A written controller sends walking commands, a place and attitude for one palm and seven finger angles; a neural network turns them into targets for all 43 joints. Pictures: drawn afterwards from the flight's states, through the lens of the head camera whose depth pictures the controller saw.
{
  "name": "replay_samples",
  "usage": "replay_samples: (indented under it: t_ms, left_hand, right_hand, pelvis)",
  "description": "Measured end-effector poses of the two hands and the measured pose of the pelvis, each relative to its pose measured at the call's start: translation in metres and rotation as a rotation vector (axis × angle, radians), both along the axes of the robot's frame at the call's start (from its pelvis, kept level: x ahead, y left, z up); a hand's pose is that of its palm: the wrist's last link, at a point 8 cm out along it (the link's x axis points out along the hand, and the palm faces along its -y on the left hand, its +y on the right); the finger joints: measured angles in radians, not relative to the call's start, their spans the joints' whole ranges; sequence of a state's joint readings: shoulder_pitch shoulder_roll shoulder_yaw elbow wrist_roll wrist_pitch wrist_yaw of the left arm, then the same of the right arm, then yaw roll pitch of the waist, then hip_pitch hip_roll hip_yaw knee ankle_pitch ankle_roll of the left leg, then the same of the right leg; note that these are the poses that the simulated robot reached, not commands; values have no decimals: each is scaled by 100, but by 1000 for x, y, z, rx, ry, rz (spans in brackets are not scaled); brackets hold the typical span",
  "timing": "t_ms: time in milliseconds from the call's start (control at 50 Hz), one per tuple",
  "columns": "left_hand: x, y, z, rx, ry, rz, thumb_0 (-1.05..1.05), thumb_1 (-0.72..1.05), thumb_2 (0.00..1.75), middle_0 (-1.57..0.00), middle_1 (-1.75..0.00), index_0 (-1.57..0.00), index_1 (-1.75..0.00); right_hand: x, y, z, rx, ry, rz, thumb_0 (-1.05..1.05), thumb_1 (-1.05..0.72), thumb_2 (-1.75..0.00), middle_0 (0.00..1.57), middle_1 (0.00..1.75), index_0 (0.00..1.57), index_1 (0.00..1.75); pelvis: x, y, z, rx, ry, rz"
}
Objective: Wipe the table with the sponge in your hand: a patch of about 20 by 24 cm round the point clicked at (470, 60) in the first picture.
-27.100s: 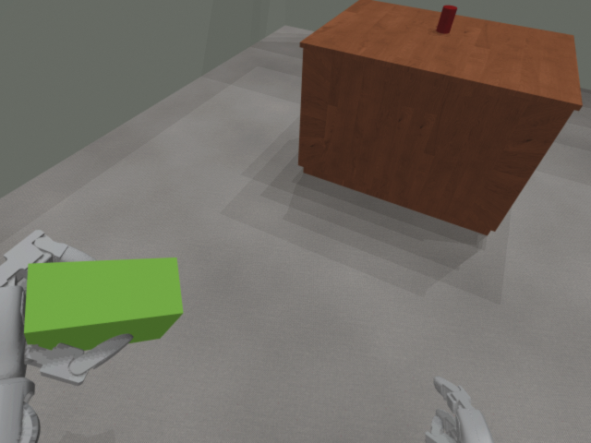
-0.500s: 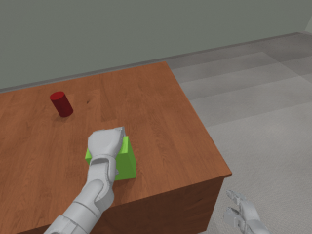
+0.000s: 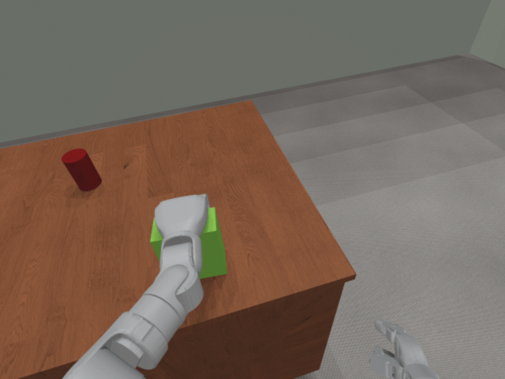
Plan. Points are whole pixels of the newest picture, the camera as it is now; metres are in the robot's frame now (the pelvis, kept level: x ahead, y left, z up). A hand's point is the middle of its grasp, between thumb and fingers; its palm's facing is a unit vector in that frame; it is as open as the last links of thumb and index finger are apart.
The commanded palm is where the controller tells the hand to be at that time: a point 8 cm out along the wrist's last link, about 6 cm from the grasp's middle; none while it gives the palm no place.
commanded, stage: wipe forward along the third lane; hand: left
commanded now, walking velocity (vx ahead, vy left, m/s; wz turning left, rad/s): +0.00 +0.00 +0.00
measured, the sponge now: (194, 253) +0.34 +0.16 -0.01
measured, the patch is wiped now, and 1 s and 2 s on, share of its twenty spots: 0.90 0.95 1.00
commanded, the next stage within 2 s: wipe back along the third lane in 1.42 s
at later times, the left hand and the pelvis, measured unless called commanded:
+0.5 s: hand (189, 213) +0.40 +0.18 +0.04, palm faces -0.06 -0.03 -1.00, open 10.2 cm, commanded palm +0.38 +0.18 +0.08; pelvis -0.01 +0.00 +0.00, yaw -1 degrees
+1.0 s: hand (181, 199) +0.44 +0.20 +0.04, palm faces -0.07 -0.03 -1.00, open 10.2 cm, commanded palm +0.42 +0.21 +0.07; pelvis +0.00 +0.02 +0.00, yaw -2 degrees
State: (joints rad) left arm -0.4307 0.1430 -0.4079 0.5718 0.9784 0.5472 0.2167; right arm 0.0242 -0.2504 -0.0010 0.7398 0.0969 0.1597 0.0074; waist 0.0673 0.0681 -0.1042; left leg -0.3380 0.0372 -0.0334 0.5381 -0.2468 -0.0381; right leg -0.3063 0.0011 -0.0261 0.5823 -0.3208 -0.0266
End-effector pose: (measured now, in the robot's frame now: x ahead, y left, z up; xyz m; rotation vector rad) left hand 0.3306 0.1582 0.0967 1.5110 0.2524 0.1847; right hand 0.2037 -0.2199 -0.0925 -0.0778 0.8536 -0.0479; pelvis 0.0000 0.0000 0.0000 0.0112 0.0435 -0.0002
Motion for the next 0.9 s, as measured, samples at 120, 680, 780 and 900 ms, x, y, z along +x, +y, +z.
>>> replay_samples:
  t_ms: [120, 680, 780, 900]
  left_hand:
    - [14, 2, 1, 4, 8, 11, -2, -50, 104, -70, -135, -73, -134]
    - [71, 26, 1, 31, 37, 26, -1, -50, 104, -71, -134, -74, -133]
    - [79, 32, 0, 32, 36, 24, -1, -51, 104, -71, -134, -74, -133]
    - [86, 36, 0, 32, 36, 22, -1, -51, 104, -71, -134, -74, -133]
  right_hand:
    - [-16, -10, -6, -23, 35, -37, 1, -91, -90, 20, 30, 20, 30]
    - [-91, -23, -30, -78, 222, -153, 1, -91, -90, 20, 30, 20, 30]
    - [-97, -23, -31, -86, 242, -165, 1, -91, -90, 20, 30, 20, 30]
    - [-99, -17, -31, -88, 256, -168, 1, -91, -90, 20, 30, 20, 30]
  pelvis:
    - [-2, -2, 0, 0, 21, -7]
    - [-3, 7, -3, -10, 106, -23]
    - [0, 11, -3, -13, 119, -26]
    - [2, 17, -3, -16, 132, -28]
